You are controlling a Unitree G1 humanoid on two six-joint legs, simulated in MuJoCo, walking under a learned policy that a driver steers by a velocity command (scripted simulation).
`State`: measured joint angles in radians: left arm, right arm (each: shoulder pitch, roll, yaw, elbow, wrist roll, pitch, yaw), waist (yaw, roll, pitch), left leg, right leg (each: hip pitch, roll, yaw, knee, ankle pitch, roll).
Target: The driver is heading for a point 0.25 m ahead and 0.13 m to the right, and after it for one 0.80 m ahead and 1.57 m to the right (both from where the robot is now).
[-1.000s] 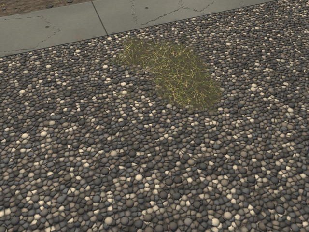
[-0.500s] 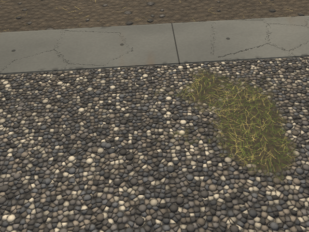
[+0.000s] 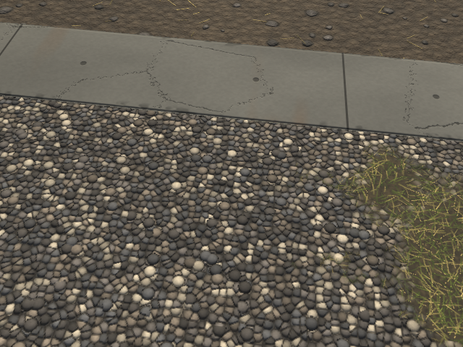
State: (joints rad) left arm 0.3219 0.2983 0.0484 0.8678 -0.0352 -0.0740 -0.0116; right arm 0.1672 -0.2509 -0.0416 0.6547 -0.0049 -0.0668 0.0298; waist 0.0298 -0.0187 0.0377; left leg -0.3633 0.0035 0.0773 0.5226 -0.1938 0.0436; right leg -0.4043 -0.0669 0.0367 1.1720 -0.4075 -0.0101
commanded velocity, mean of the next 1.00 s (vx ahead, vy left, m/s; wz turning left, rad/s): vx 0.50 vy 0.00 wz -0.51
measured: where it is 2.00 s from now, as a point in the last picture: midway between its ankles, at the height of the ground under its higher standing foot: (402, 222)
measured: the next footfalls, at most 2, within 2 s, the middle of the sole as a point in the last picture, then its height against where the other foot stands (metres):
right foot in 0.42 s outside the picture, level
left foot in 0.90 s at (275, 269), level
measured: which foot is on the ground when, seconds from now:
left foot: down 0.00-0.40, up 0.42-0.88, down 0.90-1.00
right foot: up 0.00-0.40, down 0.42-0.92, up 0.94-1.00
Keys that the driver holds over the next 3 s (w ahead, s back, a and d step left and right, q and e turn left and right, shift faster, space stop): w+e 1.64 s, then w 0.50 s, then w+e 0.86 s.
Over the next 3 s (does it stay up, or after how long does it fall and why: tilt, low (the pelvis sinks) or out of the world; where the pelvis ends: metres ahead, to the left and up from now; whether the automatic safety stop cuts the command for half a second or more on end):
stays up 1.12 -1.10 -0.01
